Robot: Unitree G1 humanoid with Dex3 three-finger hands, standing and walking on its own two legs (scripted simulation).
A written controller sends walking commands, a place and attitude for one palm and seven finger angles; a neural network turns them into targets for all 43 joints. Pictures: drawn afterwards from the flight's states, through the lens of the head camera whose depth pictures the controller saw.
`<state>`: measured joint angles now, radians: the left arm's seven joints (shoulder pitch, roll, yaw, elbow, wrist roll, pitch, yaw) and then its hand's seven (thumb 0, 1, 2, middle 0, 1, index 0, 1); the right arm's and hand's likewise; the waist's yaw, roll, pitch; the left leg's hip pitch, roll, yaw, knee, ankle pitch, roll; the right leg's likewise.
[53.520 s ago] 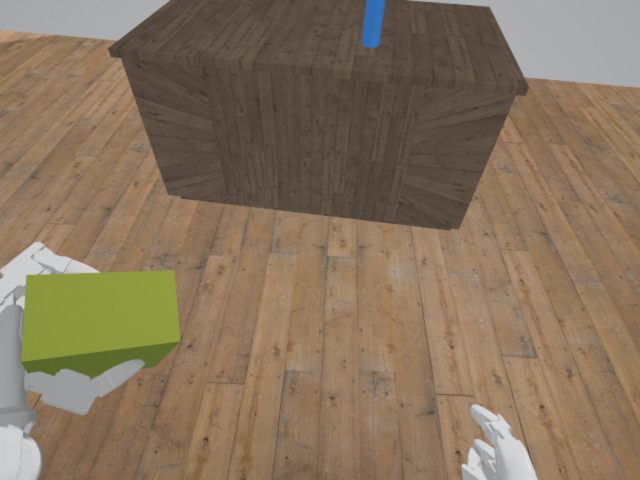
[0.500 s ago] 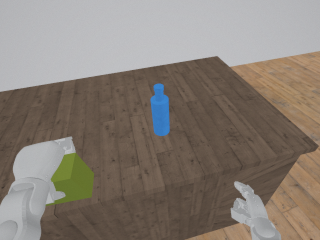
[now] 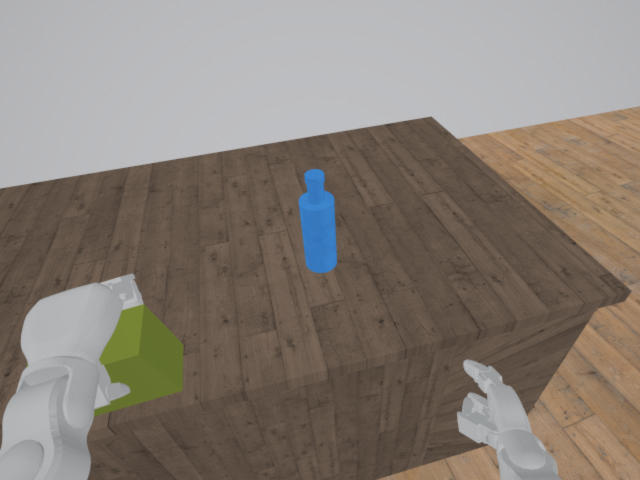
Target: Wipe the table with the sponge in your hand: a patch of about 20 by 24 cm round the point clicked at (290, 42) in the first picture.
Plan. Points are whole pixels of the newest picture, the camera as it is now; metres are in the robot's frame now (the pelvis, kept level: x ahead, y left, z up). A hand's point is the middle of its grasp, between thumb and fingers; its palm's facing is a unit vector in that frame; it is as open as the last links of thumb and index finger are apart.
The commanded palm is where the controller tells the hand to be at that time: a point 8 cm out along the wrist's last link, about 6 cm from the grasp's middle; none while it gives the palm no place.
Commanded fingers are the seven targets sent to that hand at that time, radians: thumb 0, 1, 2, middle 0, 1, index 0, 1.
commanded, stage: step back with the hand held close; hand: left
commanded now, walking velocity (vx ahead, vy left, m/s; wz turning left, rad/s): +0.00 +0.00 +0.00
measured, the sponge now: (120, 369) +0.19 +0.30 +0.06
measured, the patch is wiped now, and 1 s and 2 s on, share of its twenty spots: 1.00 1.00 1.00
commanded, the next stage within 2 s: stop stepping back and stand still in 1.52 s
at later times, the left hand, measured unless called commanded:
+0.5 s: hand (140, 293) +0.23 +0.25 +0.17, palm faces +0.31 -0.85 -0.42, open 10.2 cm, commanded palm +0.17 +0.30 +0.18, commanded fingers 0.00 0.10 1.30 -1.20 -1.60 -1.20 -1.60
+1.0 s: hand (78, 334) +0.17 +0.29 +0.16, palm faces +0.38 -0.86 -0.33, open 10.2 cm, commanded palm +0.11 +0.33 +0.18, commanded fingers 0.00 0.10 1.30 -1.20 -1.60 -1.20 -1.60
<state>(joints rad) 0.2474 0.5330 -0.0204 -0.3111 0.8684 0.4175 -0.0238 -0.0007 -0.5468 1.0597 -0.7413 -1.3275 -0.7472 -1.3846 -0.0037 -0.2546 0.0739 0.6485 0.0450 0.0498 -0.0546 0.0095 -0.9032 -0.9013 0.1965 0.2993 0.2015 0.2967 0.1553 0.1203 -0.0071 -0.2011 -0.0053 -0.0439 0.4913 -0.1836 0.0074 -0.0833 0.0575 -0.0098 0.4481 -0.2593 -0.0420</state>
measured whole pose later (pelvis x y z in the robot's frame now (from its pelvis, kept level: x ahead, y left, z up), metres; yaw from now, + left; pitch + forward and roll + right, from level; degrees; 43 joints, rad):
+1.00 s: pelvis -0.04 +0.05 -0.02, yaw +2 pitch +3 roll -3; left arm 0.42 0.39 0.33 -0.57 -0.06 -0.15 0.12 -0.01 -0.57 1.08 -0.75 -1.35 -0.76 -1.40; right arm 0.17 -0.22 0.04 0.54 0.02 -0.02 -0.07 0.01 -0.90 -0.90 0.20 0.30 0.20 0.30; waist 0.00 0.00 -0.03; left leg -0.43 -0.02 -0.06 0.71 -0.35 0.03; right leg -0.36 0.03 -0.02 0.63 -0.31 0.01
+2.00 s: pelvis -0.35 +0.01 -0.02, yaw +0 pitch -1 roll +0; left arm 0.44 0.35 0.32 -0.50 -0.06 -0.11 0.09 -0.01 -0.58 1.07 -0.75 -1.35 -0.76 -1.40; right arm 0.22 -0.20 0.03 0.66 0.04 -0.03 -0.04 0.01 -0.90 -0.90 0.20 0.30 0.20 0.30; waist 0.00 -0.03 -0.05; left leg -0.54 0.01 0.01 1.25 -0.35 0.01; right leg -0.42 0.01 -0.07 0.63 -0.21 -0.06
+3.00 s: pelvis -0.42 -0.03 -0.01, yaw +0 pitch -1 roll +0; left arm 0.50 0.35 0.30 -0.57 -0.06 -0.12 0.15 -0.01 -0.58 1.07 -0.75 -1.36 -0.76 -1.40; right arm 0.19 -0.21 0.02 0.60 0.01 -0.09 -0.08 0.01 -0.90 -0.90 0.20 0.30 0.20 0.30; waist 0.01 0.00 0.04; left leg -0.29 0.04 -0.02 0.56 -0.27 -0.01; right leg -0.30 0.01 -0.08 0.59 -0.28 -0.04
